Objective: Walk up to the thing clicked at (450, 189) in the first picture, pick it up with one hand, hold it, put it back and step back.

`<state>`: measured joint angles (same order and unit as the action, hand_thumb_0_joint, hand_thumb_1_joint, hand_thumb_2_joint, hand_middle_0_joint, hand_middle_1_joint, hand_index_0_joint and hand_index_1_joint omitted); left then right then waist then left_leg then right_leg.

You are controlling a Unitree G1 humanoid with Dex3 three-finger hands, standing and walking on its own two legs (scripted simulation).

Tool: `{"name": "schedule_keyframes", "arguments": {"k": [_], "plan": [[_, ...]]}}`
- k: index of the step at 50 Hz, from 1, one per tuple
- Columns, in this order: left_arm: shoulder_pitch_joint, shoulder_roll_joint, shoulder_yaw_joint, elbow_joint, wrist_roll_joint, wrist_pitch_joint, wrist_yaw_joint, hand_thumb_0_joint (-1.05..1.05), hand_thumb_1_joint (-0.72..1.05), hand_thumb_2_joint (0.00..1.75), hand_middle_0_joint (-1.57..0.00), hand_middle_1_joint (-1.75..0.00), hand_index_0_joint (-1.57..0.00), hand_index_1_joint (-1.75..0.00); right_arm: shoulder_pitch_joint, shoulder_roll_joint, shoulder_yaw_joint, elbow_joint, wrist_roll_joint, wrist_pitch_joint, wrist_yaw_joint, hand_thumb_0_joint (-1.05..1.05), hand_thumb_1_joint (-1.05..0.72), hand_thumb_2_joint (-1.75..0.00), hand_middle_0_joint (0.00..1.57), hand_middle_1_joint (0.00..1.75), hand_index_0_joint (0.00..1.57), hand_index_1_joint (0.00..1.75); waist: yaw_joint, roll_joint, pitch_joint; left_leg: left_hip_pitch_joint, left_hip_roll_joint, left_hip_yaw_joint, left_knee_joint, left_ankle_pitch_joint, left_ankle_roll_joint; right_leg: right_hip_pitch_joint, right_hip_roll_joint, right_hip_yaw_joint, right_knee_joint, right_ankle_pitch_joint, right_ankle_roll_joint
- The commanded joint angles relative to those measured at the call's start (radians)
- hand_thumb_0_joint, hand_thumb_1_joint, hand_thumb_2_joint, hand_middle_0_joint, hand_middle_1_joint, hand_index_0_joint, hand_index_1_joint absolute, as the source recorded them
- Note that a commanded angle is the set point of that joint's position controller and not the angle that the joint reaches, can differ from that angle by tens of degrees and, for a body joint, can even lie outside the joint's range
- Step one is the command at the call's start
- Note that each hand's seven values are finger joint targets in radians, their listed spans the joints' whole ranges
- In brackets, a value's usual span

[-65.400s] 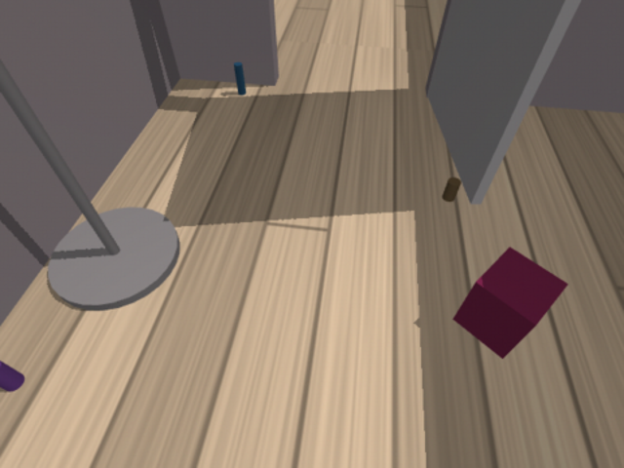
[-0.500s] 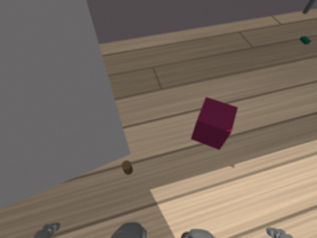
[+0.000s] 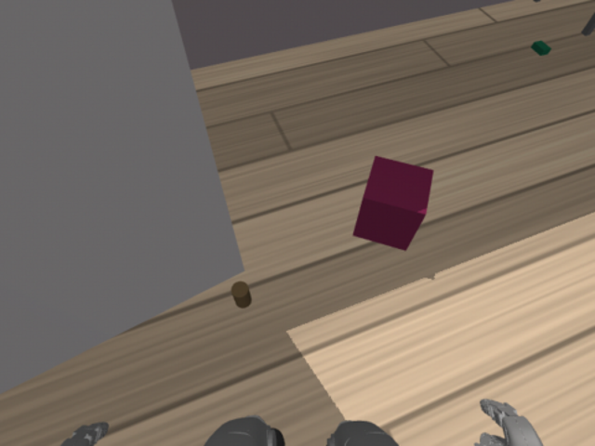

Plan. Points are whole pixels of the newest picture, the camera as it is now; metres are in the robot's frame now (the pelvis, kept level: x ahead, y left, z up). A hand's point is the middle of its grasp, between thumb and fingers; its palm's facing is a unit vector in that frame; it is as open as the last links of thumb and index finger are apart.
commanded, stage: step back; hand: left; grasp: from above
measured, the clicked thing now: (241, 295) +0.57 +0.19 -0.70
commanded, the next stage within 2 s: none
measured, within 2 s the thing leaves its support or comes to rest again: neither
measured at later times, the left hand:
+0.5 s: hand out of the picture -0.01 +0.28 -0.14, palm faces +0.02 -0.94 -0.34, open 7.4 cm
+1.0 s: hand out of the picture -0.18 +0.22 -0.11, palm faces -0.03 -0.90 -0.43, open 7.4 cm
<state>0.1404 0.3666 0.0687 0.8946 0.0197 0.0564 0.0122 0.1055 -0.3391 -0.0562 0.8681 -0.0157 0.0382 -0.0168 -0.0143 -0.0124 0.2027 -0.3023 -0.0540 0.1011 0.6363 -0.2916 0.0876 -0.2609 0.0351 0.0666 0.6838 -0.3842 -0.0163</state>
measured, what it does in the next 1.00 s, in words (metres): walks backwards: left foot, then right foot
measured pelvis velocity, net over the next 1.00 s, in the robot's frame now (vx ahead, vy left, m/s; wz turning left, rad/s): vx -0.27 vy -0.05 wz -0.01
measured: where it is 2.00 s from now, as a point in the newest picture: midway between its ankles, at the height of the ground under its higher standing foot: outside the picture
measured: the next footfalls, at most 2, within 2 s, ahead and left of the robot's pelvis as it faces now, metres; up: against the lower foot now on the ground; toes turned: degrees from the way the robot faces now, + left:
left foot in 0.36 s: -0.07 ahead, +0.14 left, +0.00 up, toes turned +0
right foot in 0.76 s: -0.20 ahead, -0.15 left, +0.00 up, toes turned +2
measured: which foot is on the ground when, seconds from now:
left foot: down 0.00-0.06, up 0.08-0.34, down 0.36-0.80, up 0.82-1.00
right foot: down 0.00-0.40, up 0.42-0.74, down 0.76-1.00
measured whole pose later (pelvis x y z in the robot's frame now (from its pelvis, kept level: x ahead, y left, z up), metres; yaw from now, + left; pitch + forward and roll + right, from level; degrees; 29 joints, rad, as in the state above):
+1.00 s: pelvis -0.27 -0.05 +0.01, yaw -1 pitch -1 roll +3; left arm 0.20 0.35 0.08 0.79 0.05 0.06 -0.01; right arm 0.19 -0.42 -0.05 0.85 0.00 0.04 -0.04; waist 0.01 0.03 0.14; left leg -0.45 -0.11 -0.13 1.12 -0.49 -0.01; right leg -0.33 0.00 0.05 0.61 -0.26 -0.03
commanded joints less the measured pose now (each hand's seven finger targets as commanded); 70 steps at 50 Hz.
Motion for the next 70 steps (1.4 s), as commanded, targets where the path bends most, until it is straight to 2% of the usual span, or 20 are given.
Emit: {"name": "schedule_keyframes", "arguments": {"k": [1, 4, 8, 14, 17, 19, 20, 21, 25, 33, 38, 40, 41, 45, 52, 57, 59, 61, 65, 70], "plan": [[0.102, 0.201, 0.064, -0.05, 0.018, -0.046, 0.012, 0.0, 0.9, 0.9, -0.2, -0.3, -0.2, -0.3, -0.019, -0.25, -0.061, -0.078, 0.017, -0.018, -0.011, 0.0, -0.9, -0.9, 0.2, 0.3, 0.2, 0.3, 0.03, -0.016, -0.278, 0.041, 0.233, -0.291, -0.062, 0.221, 0.034, 0.127, -0.079, 0.076, -0.186, 0.288, -0.071], [-0.019, 0.309, 0.086, -0.138, 0.024, -0.05, 0.009, 0.0, 0.9, 0.9, -0.2, -0.3, -0.2, -0.3, -0.022, -0.224, -0.058, -0.072, 0.013, -0.004, -0.011, 0.0, -0.9, -0.9, 0.2, 0.3, 0.2, 0.3, 0.046, -0.285, -0.139, -0.048, -0.046, -0.205, 0.461, -0.332, -0.088, -0.115, -0.435, 0.527, -0.385, 0.375, -0.338], [-0.065, 0.222, 0.075, -0.176, 0.011, -0.054, 0.022, 0.0, 0.9, 0.9, -0.2, -0.3, -0.2, -0.3, 0.062, -0.22, -0.046, -0.034, 0.02, -0.015, -0.004, 0.0, -0.9, -0.9, 0.2, 0.3, 0.2, 0.3, 0.012, -0.085, -0.179, -0.103, -0.079, -0.255, 0.554, -0.231, -0.091, -0.026, -0.271, 0.234, -0.289, 0.545, -0.242], [0.038, 0.217, 0.071, -0.191, 0.024, -0.033, 0.02, 0.0, 0.9, 0.9, -0.2, -0.3, -0.2, -0.3, 0.077, -0.198, -0.026, -0.072, 0.017, -0.035, -0.017, 0.0, -0.9, -0.9, 0.2, 0.3, 0.2, 0.3, 0.058, -0.164, -0.31, -0.147, 0.024, -0.17, 0.065, -0.219, -0.108, 0.327, -0.232, 0.161, -0.143, 0.693, -0.184], [0.013, 0.235, 0.068, -0.201, 0.002, -0.004, 0.007, 0.0, 0.9, 0.9, -0.2, -0.3, -0.2, -0.3, 0.139, -0.196, -0.044, -0.043, -0.006, -0.047, -0.018, 0.0, -0.9, -0.9, 0.2, 0.3, 0.2, 0.3, 0.015, -0.15, -0.314, 0.055, 0.013, -0.082, -0.306, 0.125, -0.096, 0.219, -0.17, 0.097, -0.024, 0.6, -0.116], [0.029, 0.179, 0.054, -0.223, -0.005, 0.003, -0.001, 0.0, 0.9, 0.9, -0.2, -0.3, -0.2, -0.3, 0.13, -0.3, -0.078, -0.057, -0.033, -0.048, -0.019, 0.0, -0.9, -0.9, 0.2, 0.3, 0.2, 0.3, 0.018, 0.023, -0.302, 0.252, 0.226, -0.368, -0.281, 0.258, -0.019, -0.121, -0.052, 0.084, 0.061, 0.225, -0.039], [-0.01, 0.182, 0.058, -0.235, -0.004, -0.002, 0.006, 0.0, 0.9, 0.9, -0.2, -0.3, -0.2, -0.3, 0.066, -0.402, -0.094, -0.08, -0.029, -0.042, -0.009, 0.0, -0.9, -0.9, 0.2, 0.3, 0.2, 0.3, -0.001, 0.229, -0.252, 0.138, 0.43, -0.575, -0.323, 0.335, 0.126, -0.214, 0.088, 0.018, 0.226, -0.192, -0.002], [-0.084, 0.22, 0.076, -0.232, 0.014, -0.002, 0.017, 0.0, 0.9, 0.9, -0.2, -0.3, -0.2, -0.3, 0.05, -0.43, -0.101, -0.092, -0.022, -0.045, -0.011, 0.0, -0.9, -0.9, 0.2, 0.3, 0.2, 0.3, -0.053, 0.262, -0.194, -0.046, 0.519, -0.666, -0.358, 0.299, 0.232, -0.152, 0.039, 0.122, 0.423, -0.271, 0.01], [0.082, 0.203, 0.083, -0.167, -0.01, 0.0, -0.002, 0.0, 0.9, 0.9, -0.2, -0.3, -0.2, -0.3, -0.056, -0.286, -0.057, -0.117, -0.021, -0.055, -0.021, 0.0, -0.9, -0.9, 0.2, 0.3, 0.2, 0.3, 0.071, 0.134, -0.18, 0.106, 0.299, -0.305, -0.219, 0.503, 0.116, -0.264, 0.077, 0.141, 0.588, -0.096, -0.002], [0.061, 0.185, 0.078, -0.183, 0.001, -0.015, -0.007, 0.0, 0.9, 0.9, -0.2, -0.3, -0.2, -0.3, 0.059, -0.307, -0.069, -0.129, -0.016, -0.047, -0.025, 0.0, -0.9, -0.9, 0.2, 0.3, 0.2, 0.3, -0.015, 0.202, -0.257, 0.25, 0.316, -0.312, -0.139, 0.471, 0.161, -0.181, -0.002, 0.038, 0.182, -0.13, 0.056], [0.198, 0.201, 0.085, -0.09, 0.015, -0.031, -0.013, 0.0, 0.9, 0.9, -0.2, -0.3, -0.2, -0.3, -0.012, -0.305, -0.066, -0.154, 0.005, -0.015, -0.015, 0.0, -0.9, -0.9, 0.2, 0.3, 0.2, 0.3, 0.056, 0.186, -0.314, 0.023, 0.223, -0.235, 0.002, 0.266, 0.041, 0.144, -0.023, -0.038, -0.281, 0.184, -0.014], [0.121, 0.372, 0.124, -0.139, 0.024, -0.028, -0.017, 0.0, 0.9, 0.9, -0.2, -0.3, -0.2, -0.3, -0.037, -0.215, -0.044, -0.19, 0.021, -0.015, -0.027, 0.0, -0.9, -0.9, 0.2, 0.3, 0.2, 0.3, 0.069, -0.255, -0.217, -0.261, -0.046, -0.144, 0.301, -0.259, -0.072, 0.032, -0.323, 0.406, -0.364, 0.157, -0.185], [0.052, 0.427, 0.129, -0.178, 0.033, -0.028, -0.01, 0.0, 0.9, 0.9, -0.2, -0.3, -0.2, -0.3, -0.03, -0.265, -0.065, -0.17, 0.013, -0.013, -0.041, 0.0, -0.9, -0.9, 0.2, 0.3, 0.2, 0.3, 0.085, -0.309, -0.169, -0.172, -0.017, -0.23, 0.507, -0.358, -0.088, -0.178, -0.445, 0.554, -0.409, 0.156, -0.292], [-0.077, 0.239, 0.089, -0.203, 0.025, -0.032, 0.002, 0.0, 0.9, 0.9, -0.2, -0.3, -0.2, -0.3, 0.087, -0.234, -0.044, -0.09, 0.021, -0.02, -0.031, 0.0, -0.9, -0.9, 0.2, 0.3, 0.2, 0.3, -0.01, -0.157, -0.161, -0.202, -0.073, -0.259, 0.582, -0.186, -0.081, -0.05, -0.207, 0.13, -0.249, 0.446, -0.153], [0.082, 0.214, 0.083, -0.215, 0.024, -0.025, 0.028, 0.0, 0.9, 0.9, -0.2, -0.3, -0.2, -0.3, 0.073, -0.207, -0.029, -0.111, 0.001, -0.043, -0.036, 0.0, -0.9, -0.9, 0.2, 0.3, 0.2, 0.3, 0.083, -0.185, -0.272, -0.228, 0.004, -0.183, 0.229, -0.261, -0.113, 0.295, -0.291, 0.199, -0.159, 0.672, -0.221], [-0.02, 0.225, 0.067, -0.245, 0.004, 0.001, 0.012, 0.0, 0.9, 0.9, -0.2, -0.3, -0.2, -0.3, 0.208, -0.222, -0.051, -0.052, -0.011, -0.041, -0.019, 0.0, -0.9, -0.9, 0.2, 0.3, 0.2, 0.3, 0.011, -0.094, -0.305, 0.092, 0.031, -0.12, -0.232, 0.113, -0.055, 0.078, -0.227, 0.127, -0.048, 0.411, -0.116], [-0.008, 0.161, 0.05, -0.25, -0.007, 0.003, 0.007, 0.0, 0.9, 0.9, -0.2, -0.3, -0.2, -0.3, 0.145, -0.363, -0.081, -0.074, -0.034, -0.037, -0.018, 0.0, -0.9, -0.9, 0.2, 0.3, 0.2, 0.3, 0.025, 0.22, -0.251, 0.165, 0.351, -0.554, -0.307, 0.223, 0.092, -0.268, 0.022, -0.004, 0.214, -0.119, -0.021], [-0.032, 0.251, 0.086, -0.222, 0.007, 0.008, 0.018, 0.0, 0.9, 0.9, -0.2, -0.3, -0.2, -0.3, 0.03, -0.408, -0.09, -0.117, -0.027, -0.046, -0.022, 0.0, -0.9, -0.9, 0.2, 0.3, 0.2, 0.3, 0.006, 0.229, -0.174, -0.151, 0.517, -0.689, -0.355, 0.162, 0.252, -0.146, 0.017, 0.14, 0.564, -0.252, -0.002], [0.094, 0.218, 0.086, -0.146, -0.005, 0.015, -0.003, 0.0, 0.9, 0.9, -0.2, -0.3, -0.2, -0.3, -0.054, -0.274, -0.054, -0.128, -0.033, -0.045, -0.023, 0.0, -0.9, -0.9, 0.2, 0.3, 0.2, 0.3, 0.079, 0.096, -0.148, -0.069, 0.277, -0.32, -0.307, 0.141, 0.106, -0.209, 0.093, 0.127, 0.651, -0.048, 0.006], [0.077, 0.189, 0.061, -0.142, 0.003, -0.017, -0.002, 0.0, 0.9, 0.9, -0.2, -0.3, -0.2, -0.3, 0.031, -0.265, -0.054, -0.114, -0.018, -0.028, -0.013, 0.0, -0.9, -0.9, 0.2, 0.3, 0.2, 0.3, 0.002, 0.184, -0.222, 0.209, 0.279, -0.287, -0.224, 0.193, 0.156, -0.235, 0.021, 0.046, 0.323, -0.112, 0.068]]}}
